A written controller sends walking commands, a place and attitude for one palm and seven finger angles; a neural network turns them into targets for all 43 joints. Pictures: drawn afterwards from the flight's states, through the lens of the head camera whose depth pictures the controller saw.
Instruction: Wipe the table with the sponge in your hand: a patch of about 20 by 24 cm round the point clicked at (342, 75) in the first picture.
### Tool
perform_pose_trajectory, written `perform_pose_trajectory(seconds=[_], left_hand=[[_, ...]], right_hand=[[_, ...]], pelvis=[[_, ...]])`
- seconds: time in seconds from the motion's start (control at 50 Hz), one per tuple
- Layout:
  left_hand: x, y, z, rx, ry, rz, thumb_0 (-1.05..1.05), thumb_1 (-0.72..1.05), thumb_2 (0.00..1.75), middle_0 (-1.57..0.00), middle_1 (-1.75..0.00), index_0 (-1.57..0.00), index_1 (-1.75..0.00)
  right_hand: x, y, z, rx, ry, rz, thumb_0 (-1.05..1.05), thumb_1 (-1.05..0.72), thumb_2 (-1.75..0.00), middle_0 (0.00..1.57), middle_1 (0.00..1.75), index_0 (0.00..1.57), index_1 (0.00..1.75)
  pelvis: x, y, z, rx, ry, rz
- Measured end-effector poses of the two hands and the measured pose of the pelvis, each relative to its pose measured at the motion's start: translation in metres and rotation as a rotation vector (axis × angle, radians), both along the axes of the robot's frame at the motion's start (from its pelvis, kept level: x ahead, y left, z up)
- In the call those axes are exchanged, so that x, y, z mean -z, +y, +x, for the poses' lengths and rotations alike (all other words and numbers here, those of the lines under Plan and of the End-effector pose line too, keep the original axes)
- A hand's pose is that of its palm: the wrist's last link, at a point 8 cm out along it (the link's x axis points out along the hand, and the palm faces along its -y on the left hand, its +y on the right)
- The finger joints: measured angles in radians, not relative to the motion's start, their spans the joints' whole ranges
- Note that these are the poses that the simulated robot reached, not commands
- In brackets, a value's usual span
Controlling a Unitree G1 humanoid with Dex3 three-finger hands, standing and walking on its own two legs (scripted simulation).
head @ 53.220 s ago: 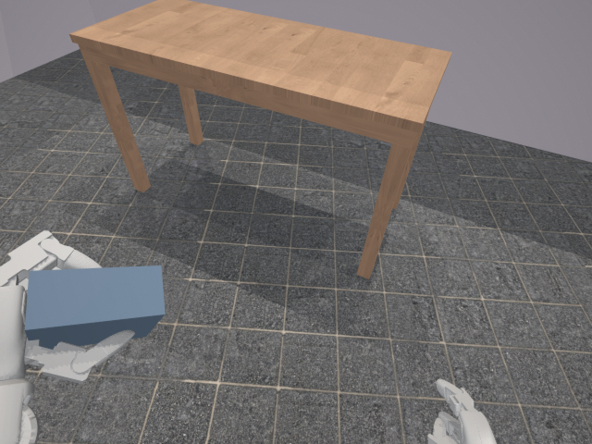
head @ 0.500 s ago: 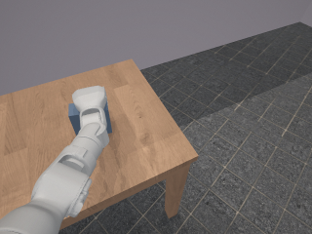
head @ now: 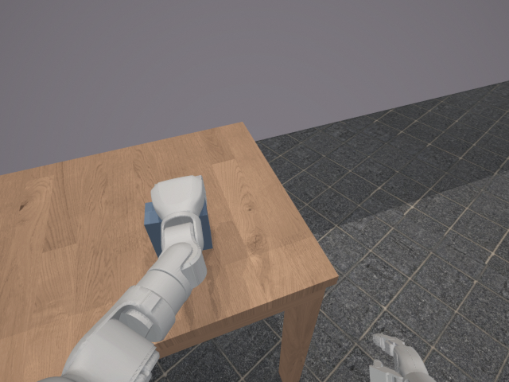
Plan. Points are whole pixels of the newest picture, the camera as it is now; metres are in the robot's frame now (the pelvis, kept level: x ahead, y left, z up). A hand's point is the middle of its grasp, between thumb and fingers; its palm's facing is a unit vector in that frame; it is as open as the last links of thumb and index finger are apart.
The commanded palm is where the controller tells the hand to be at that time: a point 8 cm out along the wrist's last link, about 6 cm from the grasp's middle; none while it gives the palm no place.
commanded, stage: wipe back along the third lane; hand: left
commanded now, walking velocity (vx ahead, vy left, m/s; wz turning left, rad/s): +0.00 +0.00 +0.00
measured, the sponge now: (182, 232) +0.38 +0.18 +0.01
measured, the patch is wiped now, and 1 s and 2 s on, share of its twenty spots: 0.90 0.90 0.90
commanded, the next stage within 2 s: slide back across to the middle lane in 0.98 s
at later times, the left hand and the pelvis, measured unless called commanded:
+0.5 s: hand (192, 233) +0.35 +0.14 +0.06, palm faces +0.03 -0.07 -1.00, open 9.5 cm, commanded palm +0.29 +0.13 +0.08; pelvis +0.00 +0.00 +0.00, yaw +0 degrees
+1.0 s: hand (199, 257) +0.30 +0.12 +0.06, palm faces +0.06 -0.11 -0.99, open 9.5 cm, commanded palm +0.24 +0.11 +0.09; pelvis -0.01 -0.02 +0.00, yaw -1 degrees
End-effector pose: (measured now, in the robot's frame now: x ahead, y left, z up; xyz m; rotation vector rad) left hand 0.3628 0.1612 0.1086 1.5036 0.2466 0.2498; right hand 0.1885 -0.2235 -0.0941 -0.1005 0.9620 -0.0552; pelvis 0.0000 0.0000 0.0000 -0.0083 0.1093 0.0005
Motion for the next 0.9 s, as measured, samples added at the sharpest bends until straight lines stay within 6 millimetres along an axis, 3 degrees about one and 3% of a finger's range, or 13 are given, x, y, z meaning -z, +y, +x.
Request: perform_pose_trajectory(seconds=[0.16, 0.5, 0.9], left_hand=[[0.0, -0.001, -0.012, -0.011, 0.003, -0.007, -0.02, -0.46, 1.09, -0.73, -1.49, -0.78, -1.43], [0.0, -0.019, -0.039, 0.036, -0.025, -0.019, -0.01, -0.46, 1.09, -0.73, -1.49, -0.78, -1.43], [0.001, -0.034, -0.079, 0.056, -0.049, -0.049, 0.0, -0.45, 1.09, -0.72, -1.49, -0.78, -1.43]], right_hand=[[-0.012, 0.004, 0.02, -0.029, -0.055, 0.006, 0.01, -0.9, -0.9, 0.2, 0.3, 0.2, 0.3], [-0.001, 0.004, 0.01, -0.044, -0.024, 0.057, 0.01, -0.9, -0.9, 0.2, 0.3, 0.2, 0.3], [-0.022, 0.003, 0.025, -0.081, -0.147, 0.087, 0.01, -0.9, -0.9, 0.2, 0.3, 0.2, 0.3]], pelvis=[[0.0, -0.003, 0.0, -0.004, -0.023, 0.003], [0.001, -0.004, 0.001, 0.0, -0.045, 0.007], [0.002, -0.015, -0.012, 0.01, -0.092, 0.017]])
